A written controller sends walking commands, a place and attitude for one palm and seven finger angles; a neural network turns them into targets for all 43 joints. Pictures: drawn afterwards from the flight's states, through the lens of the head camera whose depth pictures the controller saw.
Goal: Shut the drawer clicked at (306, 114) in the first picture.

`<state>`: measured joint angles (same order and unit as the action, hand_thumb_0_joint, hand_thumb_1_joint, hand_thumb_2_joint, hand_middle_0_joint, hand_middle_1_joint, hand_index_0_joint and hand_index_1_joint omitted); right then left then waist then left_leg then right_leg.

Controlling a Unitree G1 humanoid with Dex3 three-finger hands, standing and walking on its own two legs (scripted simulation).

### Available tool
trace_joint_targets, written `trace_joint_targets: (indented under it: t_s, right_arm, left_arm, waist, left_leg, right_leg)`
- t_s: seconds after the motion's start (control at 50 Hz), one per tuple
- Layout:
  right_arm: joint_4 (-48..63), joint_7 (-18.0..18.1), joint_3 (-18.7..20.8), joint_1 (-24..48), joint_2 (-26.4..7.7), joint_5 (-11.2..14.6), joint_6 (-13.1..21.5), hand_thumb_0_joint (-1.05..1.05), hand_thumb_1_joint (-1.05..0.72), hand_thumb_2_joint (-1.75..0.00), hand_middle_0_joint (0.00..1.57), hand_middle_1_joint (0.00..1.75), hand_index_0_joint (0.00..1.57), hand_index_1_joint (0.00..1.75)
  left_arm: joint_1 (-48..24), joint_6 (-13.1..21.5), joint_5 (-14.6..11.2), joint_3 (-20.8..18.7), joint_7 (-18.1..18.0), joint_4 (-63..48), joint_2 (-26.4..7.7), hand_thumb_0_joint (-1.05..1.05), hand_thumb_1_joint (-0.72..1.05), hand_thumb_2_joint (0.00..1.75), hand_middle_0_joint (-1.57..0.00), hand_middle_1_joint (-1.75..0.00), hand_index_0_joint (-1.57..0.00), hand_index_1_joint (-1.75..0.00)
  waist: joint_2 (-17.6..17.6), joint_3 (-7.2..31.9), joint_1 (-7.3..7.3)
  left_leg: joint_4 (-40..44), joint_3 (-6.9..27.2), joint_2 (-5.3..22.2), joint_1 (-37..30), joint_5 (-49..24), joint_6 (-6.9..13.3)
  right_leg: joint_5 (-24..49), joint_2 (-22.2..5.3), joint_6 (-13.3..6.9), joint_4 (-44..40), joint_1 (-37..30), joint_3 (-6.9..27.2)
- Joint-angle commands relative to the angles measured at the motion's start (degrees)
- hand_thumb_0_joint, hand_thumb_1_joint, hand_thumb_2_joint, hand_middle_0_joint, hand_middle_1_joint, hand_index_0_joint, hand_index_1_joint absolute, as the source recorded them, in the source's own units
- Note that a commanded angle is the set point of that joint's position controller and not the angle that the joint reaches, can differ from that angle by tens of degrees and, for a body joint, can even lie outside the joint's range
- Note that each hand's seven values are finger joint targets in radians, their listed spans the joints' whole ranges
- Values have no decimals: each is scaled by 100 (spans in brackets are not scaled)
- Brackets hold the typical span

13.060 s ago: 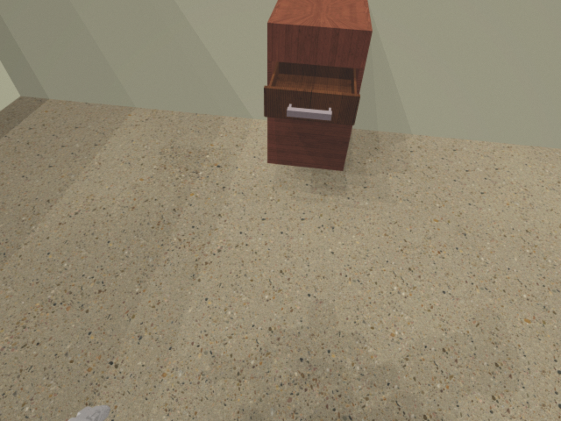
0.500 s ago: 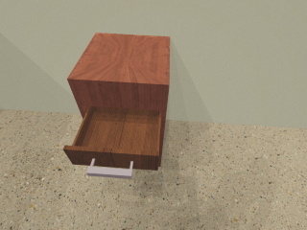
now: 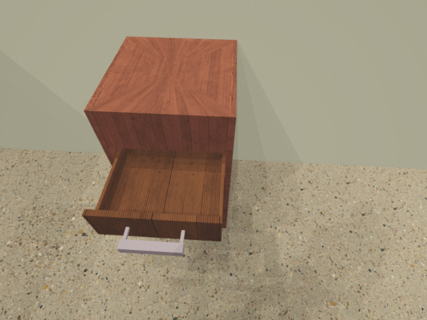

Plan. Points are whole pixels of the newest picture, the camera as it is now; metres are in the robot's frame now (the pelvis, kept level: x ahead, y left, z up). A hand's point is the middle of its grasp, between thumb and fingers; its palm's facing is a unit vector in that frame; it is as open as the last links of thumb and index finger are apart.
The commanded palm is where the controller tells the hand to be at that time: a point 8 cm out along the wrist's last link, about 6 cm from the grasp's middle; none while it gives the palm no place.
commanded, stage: come to a stop and stand still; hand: left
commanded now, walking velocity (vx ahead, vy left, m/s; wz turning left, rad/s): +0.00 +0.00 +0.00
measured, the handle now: (153, 239) +0.35 +0.20 -0.25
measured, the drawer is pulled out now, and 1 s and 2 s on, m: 0.25 0.25 0.25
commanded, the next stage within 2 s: look again from close up in 0.54 s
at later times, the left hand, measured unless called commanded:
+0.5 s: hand out of the picture -0.03 +0.20 -0.17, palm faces +0.01 -0.97 -0.23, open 7.4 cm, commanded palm none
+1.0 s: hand out of the picture -0.04 +0.17 -0.17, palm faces +0.03 -0.98 -0.18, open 7.4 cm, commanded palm none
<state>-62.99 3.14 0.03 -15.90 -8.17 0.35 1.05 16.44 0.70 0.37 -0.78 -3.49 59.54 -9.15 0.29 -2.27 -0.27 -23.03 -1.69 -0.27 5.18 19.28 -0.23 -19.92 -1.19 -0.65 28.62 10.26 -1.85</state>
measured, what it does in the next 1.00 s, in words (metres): stands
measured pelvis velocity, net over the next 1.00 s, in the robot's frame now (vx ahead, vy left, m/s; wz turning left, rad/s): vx -0.04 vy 0.01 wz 0.00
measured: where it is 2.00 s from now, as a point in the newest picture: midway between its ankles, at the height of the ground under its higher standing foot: outside the picture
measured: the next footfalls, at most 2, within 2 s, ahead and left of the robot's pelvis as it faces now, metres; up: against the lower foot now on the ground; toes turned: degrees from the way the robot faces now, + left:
none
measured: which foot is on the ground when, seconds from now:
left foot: down 0.00-1.00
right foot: down 0.00-1.00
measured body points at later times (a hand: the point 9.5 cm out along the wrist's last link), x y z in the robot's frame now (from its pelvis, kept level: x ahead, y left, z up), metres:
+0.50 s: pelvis -0.05 +0.02 +0.00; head -0.05 +0.01 +0.45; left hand -0.03 +0.25 -0.15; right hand -0.02 -0.21 -0.16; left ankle -0.06 +0.12 -0.74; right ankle -0.05 -0.11 -0.74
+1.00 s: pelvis -0.04 +0.01 +0.00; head -0.04 +0.00 +0.45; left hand -0.04 +0.22 -0.16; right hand -0.05 -0.20 -0.16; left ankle -0.06 +0.12 -0.74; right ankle -0.05 -0.11 -0.74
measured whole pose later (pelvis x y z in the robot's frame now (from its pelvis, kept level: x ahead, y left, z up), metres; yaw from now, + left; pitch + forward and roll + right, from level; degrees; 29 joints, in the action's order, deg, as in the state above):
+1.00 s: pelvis -0.04 +0.01 +0.00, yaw +0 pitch -2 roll +0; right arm -64.4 1.4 -1.4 -18.4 -7.4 -0.3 1.0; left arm 18.0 0.8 0.5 1.2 -2.4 63.8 -7.4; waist -0.3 -0.9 0.2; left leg -25.7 -2.4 0.0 8.2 16.0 0.4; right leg -16.2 -1.1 -0.4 27.4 9.7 -2.2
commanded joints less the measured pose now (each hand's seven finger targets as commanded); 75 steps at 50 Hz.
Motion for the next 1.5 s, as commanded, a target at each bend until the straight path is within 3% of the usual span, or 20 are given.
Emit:
trace_joint_targets:
  t_s: [0.0,0.02,0.04,0.06,0.08,0.14,0.18,0.22,0.24,0.34,0.58,1.24,1.26,1.28,1.3,1.32,1.34,1.38,1.44,1.48]
  right_arm:
    - [140,-21,44,-609,-499,-29,82,0,-90,-90,20,30,20,30]
    - [120,-22,59,-572,-534,-28,79,0,-90,-90,20,30,20,30]
    - [614,-144,274,185,-1019,39,8,0,-90,-90,20,30,20,30]
    - [947,-187,215,84,-536,-37,-3,0,-90,-90,20,30,20,30]
    - [913,-170,179,145,-403,-36,-20,0,-90,-90,20,30,20,30]
    - [801,-236,134,-359,-433,-57,-13,0,-90,-90,20,30,20,30]
    - [835,-184,136,-344,-765,-122,8,0,-90,-90,20,30,20,30]
    - [871,-170,98,-95,-753,-128,-12,0,-90,-90,20,30,20,30]
    - [899,-169,74,-31,-736,-114,-28,0,-90,-90,20,30,20,30]
    - [869,-217,55,-164,-801,-124,-41,0,-90,-90,20,30,20,30]
    - [497,-201,-38,-466,-757,-90,69,0,-90,-90,20,30,20,30]
    - [-107,-134,-61,-621,-415,-64,64,0,-90,-90,20,30,20,30]
    - [341,-183,5,135,-609,-52,124,0,-90,-90,20,30,20,30]
    - [2274,114,140,-28,-1723,183,972,0,-90,-90,20,30,20,30]
    - [1917,280,19,616,-1127,112,1415,0,-90,-90,20,30,20,30]
    - [1637,238,149,503,-1261,172,1608,0,-90,-90,20,30,20,30]
    - [1591,180,133,372,-994,230,1625,0,-90,-90,20,30,20,30]
    - [2129,196,179,500,-1328,257,1820,0,-90,-90,20,30,20,30]
    - [2583,119,298,435,-1360,40,2007,0,-90,-90,20,30,20,30]
    - [2983,-15,428,604,-1307,-36,2104,0,-90,-90,20,30,20,30]
  left_arm:
    - [748,82,0,-77,-7,-159,-495,0,90,90,-20,-30,-20,-30]
    - [693,92,-9,-74,-9,-162,-536,0,90,90,-20,-30,-20,-30]
    - [814,133,50,-193,-140,20,-920,0,90,90,-20,-30,-20,-30]
    - [679,168,75,-204,-108,-329,-983,0,90,90,-20,-30,-20,-30]
    - [572,209,87,-130,-64,-342,-896,0,90,90,-20,-30,-20,-30]
    - [159,151,41,-95,-19,-523,-853,0,90,90,-20,-30,-20,-30]
    - [254,57,-1,-56,-1,-548,-623,0,90,90,-20,-30,-20,-30]
    - [170,-8,32,-31,36,-471,-619,0,90,90,-20,-30,-20,-30]
    - [139,-26,40,-9,58,-456,-630,0,90,90,-20,-30,-20,-30]
    - [130,-51,57,18,140,-425,-669,0,90,90,-20,-30,-20,-30]
    - [416,43,24,57,156,-165,-607,0,90,90,-20,-30,-20,-30]
    - [671,103,27,98,98,321,-333,0,90,90,-20,-30,-20,-30]
    - [987,252,99,22,-102,493,-627,0,90,90,-20,-30,-20,-30]
    - [-3179,1522,-1187,-201,81,-8110,-1533,0,90,90,-22,-32,-22,-32]
    - [-1019,1168,-680,-348,-168,-6354,-1154,0,90,90,-24,-34,-24,-34]
    - [-822,904,-795,-101,-445,-5988,-800,0,90,90,-26,-37,-26,-37]
    - [608,367,-810,459,-406,-4814,315,0,90,90,-28,-39,-28,-39]
    - [-106,834,-1039,591,-143,-5880,245,0,90,90,-32,-43,-32,-43]
    - [-11,1704,-942,494,279,-4784,430,0,90,90,-38,-50,-38,-50]
    - [967,2483,-1098,96,788,-4378,345,0,90,90,-42,-54,-42,-54]
  waist:
    - [176,521,-7]
    - [121,706,9]
    - [480,299,-154]
    - [837,476,-36]
    - [715,581,-20]
    - [-87,879,256]
    - [-558,721,105]
    - [-885,46,34]
    - [-649,-341,23]
    - [-164,-806,59]
    - [8,24,14]
    - [45,-298,16]
    - [791,-501,-254]
    - [-389,2293,588]
    - [-1302,2144,34]
    - [-1399,1672,216]
    - [-669,819,229]
    - [52,168,416]
    - [1497,-102,505]
    - [2025,309,12]
  left_leg:
    - [-99,303,652,-200,-4176,229]
    - [-127,255,641,-307,-4244,221]
    - [-1420,-62,728,613,-2708,-3]
    - [-1481,123,247,1305,-118,49]
    - [-1476,148,253,1290,518,57]
    - [-400,79,306,552,-1095,100]
    - [-493,446,879,461,-2512,316]
    - [-260,524,813,899,-2024,360]
    - [-148,534,743,1154,-1502,342]
    - [415,589,575,1441,474,297]
    - [250,438,546,831,-769,286]
    - [273,320,555,479,-1423,192]
    - [-1095,115,587,1246,-1388,-20]
    - [-174,65,33,-349,-1789,253]
    - [-173,-107,133,-446,-2466,299]
    - [-273,-76,155,34,-1967,129]
    - [-275,86,194,577,-1544,160]
    - [-556,283,134,1143,-655,201]
    - [-1586,306,-63,2416,176,183]
    - [-2160,273,-91,3294,383,96]
  right_leg:
    - [4199,-645,-244,0,-530,378]
    - [4346,-641,-239,60,-621,356]
    - [5039,-853,45,-368,-311,504]
    - [5563,-1242,-254,-194,-736,1032]
    - [5562,-1401,-448,-208,-728,1086]
    - [3709,-831,-426,289,-444,471]
    - [1772,-394,-222,172,-9,239]
    - [975,-268,-183,-20,154,238]
    - [775,-252,-184,-155,259,276]
    - [-293,-264,-173,-572,679,454]
    - [751,-430,-147,-537,150,445]
    - [1513,-485,-173,-752,108,403]
    - [4495,-888,42,-697,72,803]
    - [3188,-368,-37,-173,-422,458]
    - [2048,31,-186,12,-264,202]
    - [1301,40,-131,-70,200,-53]
    - [1130,25,-76,-51,519,-233]
    - [510,21,23,-14,1208,-343]
    - [-910,31,77,518,2710,-332]
    - [-1414,-7,32,1038,2981,-146]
